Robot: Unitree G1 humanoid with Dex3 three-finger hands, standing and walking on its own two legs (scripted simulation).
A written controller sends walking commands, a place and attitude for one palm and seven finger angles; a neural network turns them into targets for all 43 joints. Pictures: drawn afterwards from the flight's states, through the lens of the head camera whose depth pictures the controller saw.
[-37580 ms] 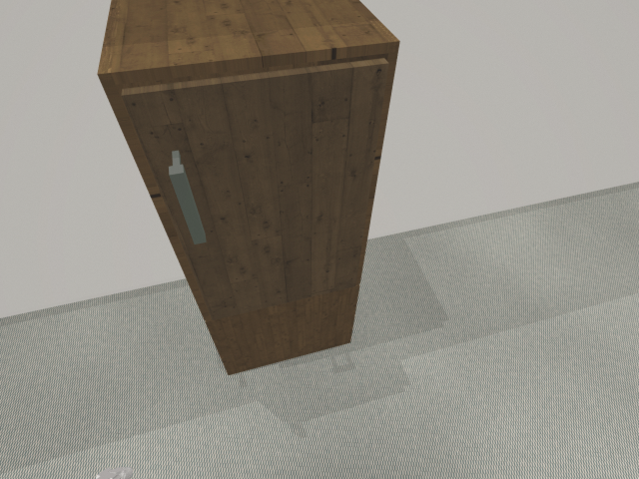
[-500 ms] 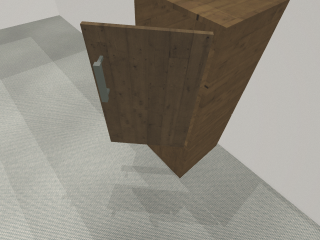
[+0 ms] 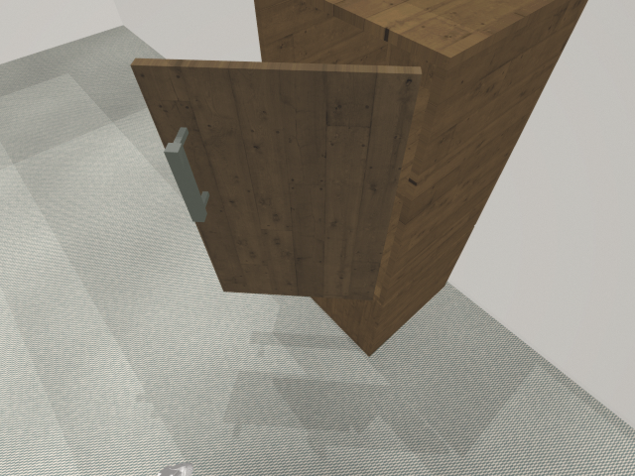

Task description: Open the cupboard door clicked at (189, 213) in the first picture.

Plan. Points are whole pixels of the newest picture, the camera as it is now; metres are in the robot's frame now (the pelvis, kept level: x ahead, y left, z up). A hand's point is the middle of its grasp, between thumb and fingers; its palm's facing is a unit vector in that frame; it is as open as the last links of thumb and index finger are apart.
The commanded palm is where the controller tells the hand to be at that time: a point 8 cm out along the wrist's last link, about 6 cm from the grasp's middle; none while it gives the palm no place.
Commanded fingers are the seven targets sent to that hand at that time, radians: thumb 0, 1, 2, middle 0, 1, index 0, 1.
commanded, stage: come to a stop and stand still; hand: left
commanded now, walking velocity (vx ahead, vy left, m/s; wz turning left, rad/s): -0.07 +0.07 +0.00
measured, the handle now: (191, 177) +0.53 +0.23 +0.05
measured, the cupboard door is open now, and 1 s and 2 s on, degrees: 45 45 45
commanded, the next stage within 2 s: look again from close up in 0.72 s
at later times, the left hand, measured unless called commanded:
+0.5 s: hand out of the picture +0.02 +0.28 -0.17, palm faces +0.00 -0.97 -0.26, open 7.4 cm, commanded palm none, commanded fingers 0.00 0.90 0.90 -0.20 -0.30 -0.20 -0.30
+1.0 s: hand out of the picture +0.01 +0.25 -0.16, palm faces -0.05 -0.96 -0.29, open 7.4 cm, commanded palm none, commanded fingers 0.00 0.90 0.90 -0.20 -0.30 -0.20 -0.30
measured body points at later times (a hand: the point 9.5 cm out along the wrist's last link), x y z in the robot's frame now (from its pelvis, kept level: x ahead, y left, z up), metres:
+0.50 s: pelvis -0.03 +0.07 +0.00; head -0.04 +0.07 +0.45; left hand +0.02 +0.33 -0.15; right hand +0.02 -0.16 -0.15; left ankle -0.01 +0.14 -0.73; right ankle +0.02 -0.08 -0.73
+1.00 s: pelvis -0.02 +0.04 +0.01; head -0.02 +0.03 +0.46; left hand +0.02 +0.30 -0.13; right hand +0.01 -0.23 -0.14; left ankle -0.01 +0.14 -0.73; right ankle +0.02 -0.08 -0.73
